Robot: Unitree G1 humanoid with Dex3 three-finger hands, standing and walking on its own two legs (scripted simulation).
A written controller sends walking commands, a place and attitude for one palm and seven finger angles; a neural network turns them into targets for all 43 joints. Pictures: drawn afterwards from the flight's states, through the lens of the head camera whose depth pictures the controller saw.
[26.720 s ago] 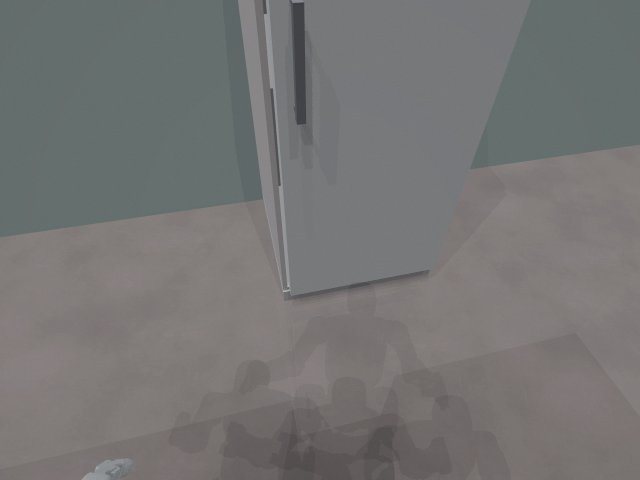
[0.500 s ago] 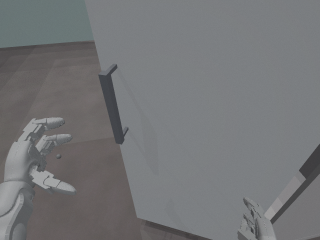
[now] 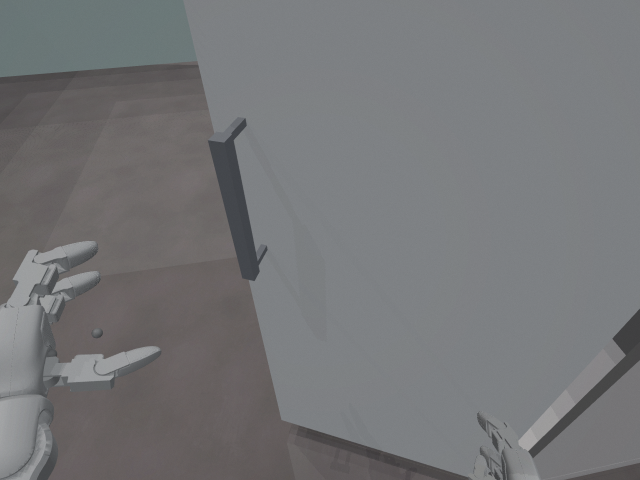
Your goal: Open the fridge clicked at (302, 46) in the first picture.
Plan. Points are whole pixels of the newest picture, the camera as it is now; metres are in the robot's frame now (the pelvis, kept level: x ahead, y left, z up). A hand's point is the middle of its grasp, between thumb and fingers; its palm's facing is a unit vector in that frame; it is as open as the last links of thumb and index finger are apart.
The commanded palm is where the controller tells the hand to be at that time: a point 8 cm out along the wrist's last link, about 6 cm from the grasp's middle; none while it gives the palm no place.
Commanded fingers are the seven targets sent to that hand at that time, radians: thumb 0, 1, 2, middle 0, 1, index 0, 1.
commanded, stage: draw the hand back to the body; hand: left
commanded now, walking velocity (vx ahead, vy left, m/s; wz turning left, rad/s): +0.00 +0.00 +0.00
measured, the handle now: (245, 206) +0.41 +0.16 +0.15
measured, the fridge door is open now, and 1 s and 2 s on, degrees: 63 63 63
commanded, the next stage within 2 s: step back with the hand held close in 0.76 s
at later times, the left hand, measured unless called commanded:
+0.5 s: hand (57, 334) +0.19 +0.28 +0.16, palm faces +0.48 -0.80 -0.36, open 7.9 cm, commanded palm +0.14 +0.32 +0.18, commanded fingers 0.00 0.90 0.90 -0.20 -0.30 -0.20 -0.30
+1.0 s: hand (67, 324) +0.20 +0.27 +0.17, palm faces +0.46 -0.80 -0.38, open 7.4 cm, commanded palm +0.14 +0.31 +0.18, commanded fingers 0.00 0.90 0.90 -0.20 -0.30 -0.20 -0.30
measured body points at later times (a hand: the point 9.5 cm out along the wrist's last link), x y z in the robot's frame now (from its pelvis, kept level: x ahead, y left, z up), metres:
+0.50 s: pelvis +0.00 +0.01 +0.00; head -0.03 +0.00 +0.45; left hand +0.16 +0.32 +0.18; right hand +0.19 -0.21 -0.07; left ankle +0.01 +0.11 -0.74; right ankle -0.02 -0.11 -0.74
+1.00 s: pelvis -0.01 +0.01 +0.00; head -0.02 +0.00 +0.45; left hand +0.17 +0.31 +0.19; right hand +0.18 -0.22 -0.08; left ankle +0.01 +0.11 -0.74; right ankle -0.02 -0.11 -0.74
